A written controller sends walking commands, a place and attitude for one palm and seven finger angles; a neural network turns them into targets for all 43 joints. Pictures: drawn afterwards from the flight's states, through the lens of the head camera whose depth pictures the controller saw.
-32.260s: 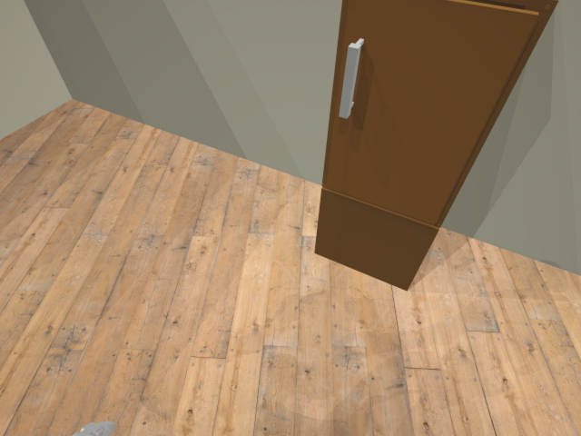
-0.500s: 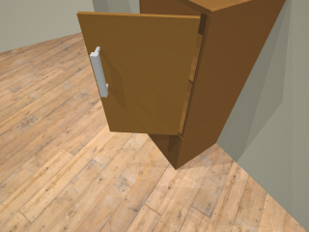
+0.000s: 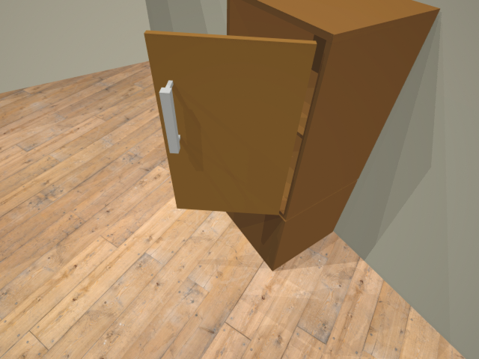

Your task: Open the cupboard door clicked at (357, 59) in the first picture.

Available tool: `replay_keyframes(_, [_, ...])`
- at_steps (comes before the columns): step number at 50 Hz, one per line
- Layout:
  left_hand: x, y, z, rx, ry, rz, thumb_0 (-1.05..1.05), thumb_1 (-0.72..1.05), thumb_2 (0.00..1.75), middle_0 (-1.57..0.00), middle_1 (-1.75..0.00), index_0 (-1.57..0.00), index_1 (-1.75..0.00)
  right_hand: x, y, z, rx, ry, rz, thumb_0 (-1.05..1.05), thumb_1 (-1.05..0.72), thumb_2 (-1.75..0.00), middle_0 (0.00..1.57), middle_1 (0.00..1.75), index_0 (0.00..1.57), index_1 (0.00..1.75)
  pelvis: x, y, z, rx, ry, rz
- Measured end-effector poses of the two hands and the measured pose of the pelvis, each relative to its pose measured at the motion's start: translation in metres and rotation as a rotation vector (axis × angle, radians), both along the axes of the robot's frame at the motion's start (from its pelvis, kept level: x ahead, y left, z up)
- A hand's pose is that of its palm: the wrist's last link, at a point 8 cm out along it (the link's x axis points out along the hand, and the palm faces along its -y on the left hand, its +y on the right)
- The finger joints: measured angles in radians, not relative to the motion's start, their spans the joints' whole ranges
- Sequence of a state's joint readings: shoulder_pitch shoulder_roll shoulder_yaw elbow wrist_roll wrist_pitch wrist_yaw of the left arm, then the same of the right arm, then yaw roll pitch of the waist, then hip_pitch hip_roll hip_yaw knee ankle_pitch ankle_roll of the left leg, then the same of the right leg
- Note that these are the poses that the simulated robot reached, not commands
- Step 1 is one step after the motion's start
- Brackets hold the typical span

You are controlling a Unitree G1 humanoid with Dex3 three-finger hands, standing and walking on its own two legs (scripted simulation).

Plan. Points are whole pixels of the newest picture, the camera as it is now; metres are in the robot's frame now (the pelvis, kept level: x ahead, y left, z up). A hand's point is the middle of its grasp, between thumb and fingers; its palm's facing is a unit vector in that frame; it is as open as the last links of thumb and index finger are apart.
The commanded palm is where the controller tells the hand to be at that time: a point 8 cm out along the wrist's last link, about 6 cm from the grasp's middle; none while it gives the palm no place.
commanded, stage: shuffle to correct the standing spot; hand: left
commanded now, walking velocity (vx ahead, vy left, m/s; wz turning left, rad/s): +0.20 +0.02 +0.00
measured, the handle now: (172, 118) +0.64 +0.21 +0.06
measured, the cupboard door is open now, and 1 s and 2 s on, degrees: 53 53 53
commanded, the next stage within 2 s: come to a stop and stand still in 0.56 s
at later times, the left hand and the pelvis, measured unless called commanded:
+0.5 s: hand out of the picture -0.03 +0.18 -0.18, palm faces +0.00 -0.99 -0.13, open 7.4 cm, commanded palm none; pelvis +0.04 +0.02 -0.01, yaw -5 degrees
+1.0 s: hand (153, 354) +0.17 +0.18 -0.18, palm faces +0.05 -0.98 -0.20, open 7.2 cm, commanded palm none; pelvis +0.11 +0.00 -0.01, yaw -1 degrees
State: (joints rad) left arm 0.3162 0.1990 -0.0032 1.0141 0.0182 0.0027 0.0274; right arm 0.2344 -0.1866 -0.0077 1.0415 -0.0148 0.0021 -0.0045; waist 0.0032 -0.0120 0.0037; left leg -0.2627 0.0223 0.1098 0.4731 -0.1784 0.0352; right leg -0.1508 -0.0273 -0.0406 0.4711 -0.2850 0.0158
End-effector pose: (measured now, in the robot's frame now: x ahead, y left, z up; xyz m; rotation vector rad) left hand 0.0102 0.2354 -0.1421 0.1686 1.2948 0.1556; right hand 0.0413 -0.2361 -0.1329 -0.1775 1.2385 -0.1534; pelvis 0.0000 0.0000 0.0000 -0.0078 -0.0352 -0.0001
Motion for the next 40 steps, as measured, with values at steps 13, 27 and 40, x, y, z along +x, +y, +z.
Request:
replay_keyframes(13, [-0.069,-0.011,-0.006,-0.050,0.195,0.071,0.00,0.91,0.89,-0.20,-0.30,-0.20,-0.30,-0.072,0.020,-0.013,0.033,0.207,-0.083,0.01,-0.91,-0.90,0.20,0.29,0.20,0.30,0.007,0.010,-0.004,0.005,0.009,-0.010])
replay_keyframes(27, [-0.008,-0.008,-0.009,-0.080,0.221,-0.009,0.01,0.91,0.89,-0.20,-0.30,-0.20,-0.30,-0.045,0.052,-0.013,0.061,0.131,-0.175,0.01,-0.91,-0.90,0.20,0.29,0.20,0.30,0.045,0.023,-0.004,0.023,0.017,-0.090])
replay_keyframes(40, [0.156,-0.009,0.008,0.041,-0.117,-0.037,0.02,0.94,0.90,-0.19,-0.30,-0.20,-0.30,-0.033,0.033,-0.026,0.125,0.318,-0.160,0.01,-0.91,-0.90,0.20,0.29,0.20,0.30,0.095,-0.012,-0.009,0.011,0.020,-0.026])
